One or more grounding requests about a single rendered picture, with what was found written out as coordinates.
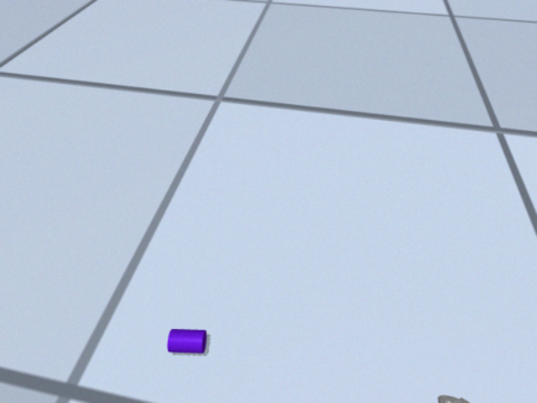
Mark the can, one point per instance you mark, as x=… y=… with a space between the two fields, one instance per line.
x=186 y=341

